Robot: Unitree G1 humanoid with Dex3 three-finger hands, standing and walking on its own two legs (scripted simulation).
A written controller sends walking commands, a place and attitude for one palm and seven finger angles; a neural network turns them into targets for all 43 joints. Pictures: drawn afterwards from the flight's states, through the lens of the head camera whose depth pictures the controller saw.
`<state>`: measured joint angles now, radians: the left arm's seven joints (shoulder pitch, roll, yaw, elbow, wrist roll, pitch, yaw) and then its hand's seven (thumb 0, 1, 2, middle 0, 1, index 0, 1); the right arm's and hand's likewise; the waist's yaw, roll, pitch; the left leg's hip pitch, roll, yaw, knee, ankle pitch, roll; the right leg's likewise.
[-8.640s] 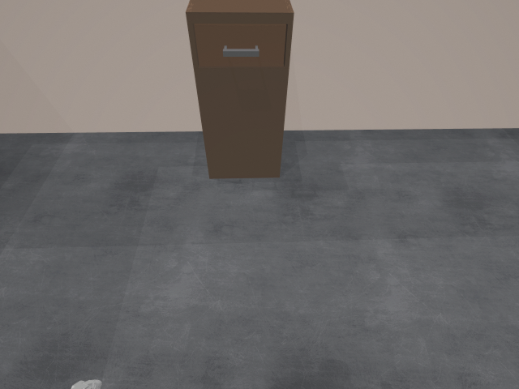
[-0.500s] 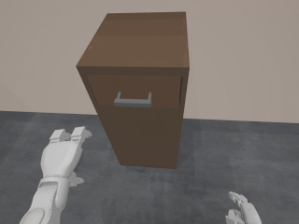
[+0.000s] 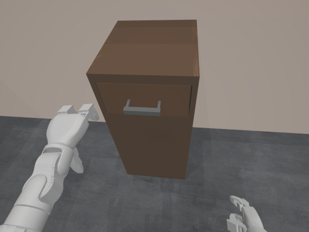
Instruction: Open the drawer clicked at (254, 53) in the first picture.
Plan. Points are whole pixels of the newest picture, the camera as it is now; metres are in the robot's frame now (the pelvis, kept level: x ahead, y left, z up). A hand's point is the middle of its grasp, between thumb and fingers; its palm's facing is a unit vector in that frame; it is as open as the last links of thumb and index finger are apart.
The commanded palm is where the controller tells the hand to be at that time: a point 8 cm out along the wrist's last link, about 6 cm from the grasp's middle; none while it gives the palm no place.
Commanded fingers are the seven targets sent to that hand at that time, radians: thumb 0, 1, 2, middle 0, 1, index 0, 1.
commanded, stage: raise the hand with hooked fingers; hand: left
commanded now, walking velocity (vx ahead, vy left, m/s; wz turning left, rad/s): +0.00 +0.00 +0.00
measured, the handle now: (142, 106) +0.55 +0.12 -0.04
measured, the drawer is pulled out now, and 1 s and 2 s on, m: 0.00 0.00 0.00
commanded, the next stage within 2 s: move the hooked fingers above the handle in 0.30 s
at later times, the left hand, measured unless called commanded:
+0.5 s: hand (77, 145) +0.30 +0.25 +0.07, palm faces +0.02 -0.08 -1.00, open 13.8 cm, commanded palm +0.29 +0.24 +0.13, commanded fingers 0.00 -0.50 0.30 -0.30 -1.20 -0.30 -1.20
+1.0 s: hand (109, 128) +0.38 +0.19 +0.05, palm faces -0.01 -0.05 -1.00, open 13.8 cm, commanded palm +0.36 +0.19 +0.11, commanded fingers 0.00 -0.50 0.30 -0.30 -1.20 -0.30 -1.20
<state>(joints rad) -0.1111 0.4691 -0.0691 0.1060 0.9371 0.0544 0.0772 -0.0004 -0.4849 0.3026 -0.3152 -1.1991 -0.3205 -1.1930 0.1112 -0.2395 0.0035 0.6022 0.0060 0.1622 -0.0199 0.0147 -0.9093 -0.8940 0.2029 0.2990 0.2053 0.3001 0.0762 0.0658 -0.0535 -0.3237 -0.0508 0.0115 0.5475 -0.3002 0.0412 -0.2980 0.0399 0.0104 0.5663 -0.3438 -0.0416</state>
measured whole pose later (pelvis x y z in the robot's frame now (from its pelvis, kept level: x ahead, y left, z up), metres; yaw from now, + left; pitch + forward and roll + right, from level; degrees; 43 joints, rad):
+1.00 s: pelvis -0.01 +0.00 -0.01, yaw +0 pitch +8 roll +1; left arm -0.41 0.37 -0.19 0.49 1.01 0.06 0.18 0.00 -0.49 0.30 -0.32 -1.20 -0.32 -1.20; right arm 0.22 -0.24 -0.03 0.64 0.02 0.17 -0.02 0.01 -0.91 -0.89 0.20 0.30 0.20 0.30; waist 0.02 0.05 -0.08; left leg -0.43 -0.05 0.02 0.60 -0.31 0.04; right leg -0.41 0.04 0.02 0.63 -0.35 -0.04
